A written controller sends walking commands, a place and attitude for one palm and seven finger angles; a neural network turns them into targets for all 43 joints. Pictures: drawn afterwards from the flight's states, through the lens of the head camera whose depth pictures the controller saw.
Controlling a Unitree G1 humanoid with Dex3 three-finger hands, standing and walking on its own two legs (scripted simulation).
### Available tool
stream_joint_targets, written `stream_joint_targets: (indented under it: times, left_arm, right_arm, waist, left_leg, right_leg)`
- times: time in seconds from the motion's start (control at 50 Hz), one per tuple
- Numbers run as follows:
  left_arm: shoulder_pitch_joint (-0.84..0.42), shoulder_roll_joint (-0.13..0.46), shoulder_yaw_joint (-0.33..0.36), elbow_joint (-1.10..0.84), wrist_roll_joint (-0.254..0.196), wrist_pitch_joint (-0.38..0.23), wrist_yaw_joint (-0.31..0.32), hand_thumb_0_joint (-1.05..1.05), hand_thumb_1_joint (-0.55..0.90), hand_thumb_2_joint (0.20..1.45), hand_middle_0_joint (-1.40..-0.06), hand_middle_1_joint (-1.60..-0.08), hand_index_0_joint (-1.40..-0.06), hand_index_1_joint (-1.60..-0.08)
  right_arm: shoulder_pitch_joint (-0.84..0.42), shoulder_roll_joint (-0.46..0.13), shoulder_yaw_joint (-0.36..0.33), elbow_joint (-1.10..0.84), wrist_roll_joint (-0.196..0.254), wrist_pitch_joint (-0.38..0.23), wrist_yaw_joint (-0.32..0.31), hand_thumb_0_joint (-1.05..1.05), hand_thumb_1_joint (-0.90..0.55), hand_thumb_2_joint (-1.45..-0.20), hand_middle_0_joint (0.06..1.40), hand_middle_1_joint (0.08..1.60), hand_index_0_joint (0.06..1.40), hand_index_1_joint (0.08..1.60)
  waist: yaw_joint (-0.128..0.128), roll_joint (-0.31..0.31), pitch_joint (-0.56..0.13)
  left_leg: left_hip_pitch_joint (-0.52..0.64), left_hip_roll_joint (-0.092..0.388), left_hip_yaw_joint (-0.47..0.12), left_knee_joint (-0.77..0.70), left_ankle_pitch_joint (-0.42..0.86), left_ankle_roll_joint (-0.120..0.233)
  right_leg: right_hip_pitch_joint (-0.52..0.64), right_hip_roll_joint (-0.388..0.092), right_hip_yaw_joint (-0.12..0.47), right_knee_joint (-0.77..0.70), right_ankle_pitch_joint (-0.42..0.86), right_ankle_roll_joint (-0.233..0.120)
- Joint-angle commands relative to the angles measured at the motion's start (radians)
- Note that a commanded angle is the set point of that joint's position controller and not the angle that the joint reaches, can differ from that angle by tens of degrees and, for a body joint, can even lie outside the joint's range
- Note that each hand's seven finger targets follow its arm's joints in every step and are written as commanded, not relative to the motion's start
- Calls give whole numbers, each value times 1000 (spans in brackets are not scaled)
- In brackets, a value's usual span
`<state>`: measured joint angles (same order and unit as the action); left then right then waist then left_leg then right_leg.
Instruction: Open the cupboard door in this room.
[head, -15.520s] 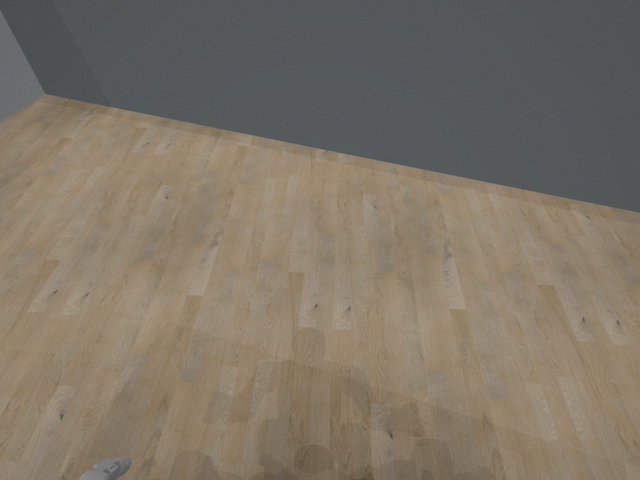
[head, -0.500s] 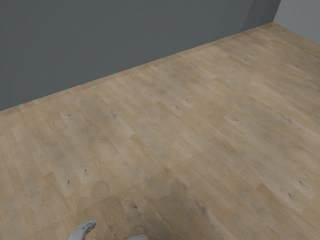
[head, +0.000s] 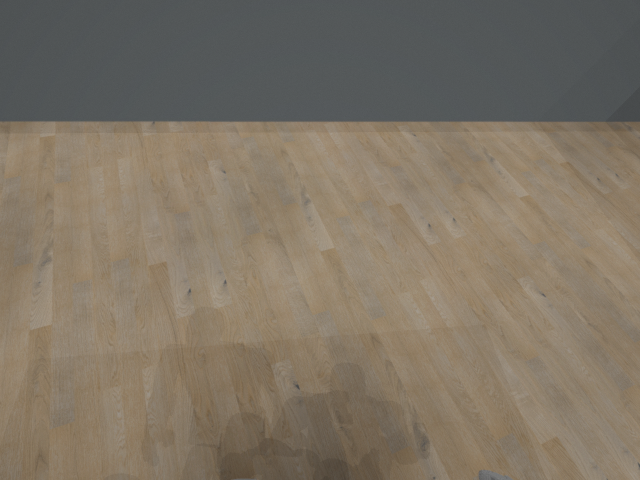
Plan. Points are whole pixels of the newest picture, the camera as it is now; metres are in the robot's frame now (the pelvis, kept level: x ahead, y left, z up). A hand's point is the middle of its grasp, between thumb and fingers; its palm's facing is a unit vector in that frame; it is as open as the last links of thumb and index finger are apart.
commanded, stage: turn or walk to find it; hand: left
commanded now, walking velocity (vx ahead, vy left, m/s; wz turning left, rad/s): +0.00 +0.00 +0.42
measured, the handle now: out of the picture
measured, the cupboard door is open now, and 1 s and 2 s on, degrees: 0 0 0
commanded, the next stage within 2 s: stand and wait in 1.52 s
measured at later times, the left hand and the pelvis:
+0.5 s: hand out of the picture +0.08 +0.18 -0.14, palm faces +0.17 -0.94 -0.29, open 7.4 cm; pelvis -0.02 -0.04 +0.00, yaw +11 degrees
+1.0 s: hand out of the picture -0.14 +0.15 -0.17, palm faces +0.48 -0.84 -0.24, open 7.4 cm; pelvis -0.05 -0.03 +0.00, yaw +26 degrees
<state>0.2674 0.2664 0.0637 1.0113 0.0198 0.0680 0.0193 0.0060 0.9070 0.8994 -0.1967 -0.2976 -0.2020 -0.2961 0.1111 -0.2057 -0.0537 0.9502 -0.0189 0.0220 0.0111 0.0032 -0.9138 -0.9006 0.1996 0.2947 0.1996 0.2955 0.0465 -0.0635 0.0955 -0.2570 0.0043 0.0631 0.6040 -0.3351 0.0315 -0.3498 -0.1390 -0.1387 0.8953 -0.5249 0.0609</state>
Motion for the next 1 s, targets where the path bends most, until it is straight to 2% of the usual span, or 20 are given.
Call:
stream_joint_targets:
  times: [0.0,0.1,0.26,0.34,0.4,0.42,0.44,0.46,0.48,0.5,0.52,0.56,0.58,0.7,0.84,0.88,0.92,0.94,0.96,0.98]
  left_arm:
    - [-85,65,14,-103,-3,-32,-4,0,900,900,-200,-300,-200,-300]
    - [-53,64,12,-88,-3,-33,-6,0,900,900,-200,-300,-200,-300]
    - [-152,45,7,-142,-7,-33,2,0,900,900,-200,-300,-200,-300]
    - [-137,26,1,-153,-15,-42,4,0,900,900,-200,-300,-200,-300]
    - [-57,37,7,-133,-18,-57,6,0,900,900,-200,-300,-200,-300]
    - [-23,66,13,-128,-14,-66,10,0,900,900,-200,-300,-200,-300]
    - [6,147,27,-127,1,-77,19,0,900,900,-200,-300,-200,-300]
    - [1,193,35,-138,3,-76,20,0,900,900,-200,-300,-200,-300]
    - [-25,168,28,-152,-5,-70,22,0,900,900,-200,-300,-200,-300]
    - [-88,130,32,-163,-6,-77,26,0,900,900,-200,-300,-200,-300]
    - [-127,105,23,-172,-8,-75,21,0,900,900,-200,-300,-200,-300]
    - [-149,58,8,-175,-11,-80,17,0,900,900,-200,-300,-200,-300]
    - [-131,57,6,-169,-9,-85,16,0,900,900,-200,-300,-200,-300]
    - [1,73,14,-119,-3,-90,17,0,900,900,-200,-300,-200,-300]
    - [55,118,26,-80,11,-78,15,0,900,900,-200,-300,-200,-300]
    - [58,135,31,-72,13,-75,13,0,900,900,-200,-300,-200,-300]
    - [32,145,34,-69,9,-71,11,0,900,900,-200,-300,-200,-300]
    - [14,143,35,-69,4,-67,11,0,900,900,-200,-300,-200,-300]
    - [6,123,32,-72,-4,-61,9,0,900,900,-200,-300,-200,-300]
    - [23,65,22,-100,-12,-52,4,0,900,900,-200,-300,-200,-300]
  right_arm:
    - [78,-200,-33,-30,-2,-11,-34,0,-900,-900,200,300,200,300]
    - [90,-188,-30,-38,6,-21,-30,0,-900,-900,200,300,200,300]
    - [147,-185,-44,-33,-5,-13,-27,0,-900,-900,200,300,200,300]
    - [129,-188,-49,-39,-9,-6,-26,0,-900,-900,200,300,200,300]
    - [113,-175,-52,-45,-3,-3,-22,0,-900,-900,200,300,200,300]
    - [118,-150,-50,-46,5,-5,-19,0,-900,-900,200,300,200,300]
    - [135,-91,-41,-57,14,-7,-12,0,-900,-900,200,300,200,300]
    - [121,-85,-44,-79,8,-1,-15,0,-900,-900,200,300,200,300]
    - [109,-113,-52,-69,-2,13,-16,0,-900,-900,200,300,200,300]
    - [140,-115,-55,-45,-7,26,-13,0,-900,-900,200,300,200,300]
    - [152,-115,-59,-21,-7,34,-8,0,-900,-900,200,300,200,300]
    - [200,-95,-56,8,-7,35,1,0,-900,-900,200,300,200,300]
    - [206,-89,-53,13,-6,37,2,0,-900,-900,200,300,200,300]
    - [122,-88,-42,-1,-4,39,-2,0,-900,-900,200,300,200,300]
    - [22,-69,-20,-29,8,25,-3,0,-900,-900,200,300,200,300]
    - [18,-68,-13,-35,13,16,-4,0,-900,-900,200,300,200,300]
    - [54,-77,-14,-30,13,10,-6,0,-900,-900,200,300,200,300]
    - [84,-87,-15,-23,12,3,-5,0,-900,-900,200,300,200,300]
    - [118,-122,-23,-15,10,-5,-3,0,-900,-900,200,300,200,300]
    - [147,-220,-45,-20,1,-15,-7,0,-900,-900,200,300,200,300]
  waist:
    - [-72,261,-90]
    - [-54,190,-116]
    - [-84,199,-100]
    - [-72,212,-125]
    - [-28,178,-158]
    - [-16,109,-180]
    - [-5,-103,-209]
    - [1,-219,-161]
    - [-9,-105,-124]
    - [-42,-162,-97]
    - [-60,-97,-53]
    - [-87,-65,-45]
    - [-81,-75,-53]
    - [-30,-86,-65]
    - [4,-122,-85]
    - [6,-138,-111]
    - [-21,-141,-130]
    - [-45,-120,-145]
    - [-70,-9,-159]
    - [-86,277,-169]
  left_leg:
    - [157,268,-277,-258,609,122]
    - [184,220,-243,-275,595,105]
    - [153,235,-381,-276,486,149]
    - [84,208,-415,-236,509,141]
    - [-29,151,-406,-167,436,92]
    - [-105,102,-370,-113,321,45]
    - [-272,-8,-239,60,55,-22]
    - [-334,-85,-135,277,-242,-61]
    - [-306,-44,-174,429,-233,-56]
    - [-308,-19,-195,510,-186,-58]
    - [-299,-13,-174,580,-123,-64]
    - [-303,3,-144,616,-31,-78]
    - [-300,4,-131,624,-7,-88]
    - [-310,34,-108,539,-39,-117]
    - [-189,35,-29,247,-132,-99]
    - [-143,24,-4,142,-135,-88]
    - [-50,19,21,19,-42,-80]
    - [30,21,21,-97,61,-72]
    - [165,56,-23,-214,194,-59]
    - [287,273,-318,-274,414,27]
  right_leg:
    - [-202,13,112,226,61,10]
    - [-190,31,116,232,156,33]
    - [-162,53,135,66,90,32]
    - [-19,96,114,-145,86,13]
    - [189,110,96,-412,279,1]
    - [307,57,137,-528,352,-11]
    - [441,-159,346,-594,362,-75]
    - [347,-346,488,-618,469,-186]
    - [226,-340,428,-621,466,-226]
    - [160,-289,388,-647,374,-212]
    - [119,-233,332,-646,324,-187]
    - [139,-160,199,-611,430,-147]
    - [161,-149,166,-605,472,-144]
    - [258,-192,148,-573,625,-178]
    - [278,-228,114,-517,738,-213]
    - [301,-229,104,-480,778,-213]
    - [263,-227,71,-435,735,-182]
    - [225,-208,35,-384,679,-146]
    - [117,-174,-6,-280,552,-96]
    - [-110,-41,-65,-83,186,-15]
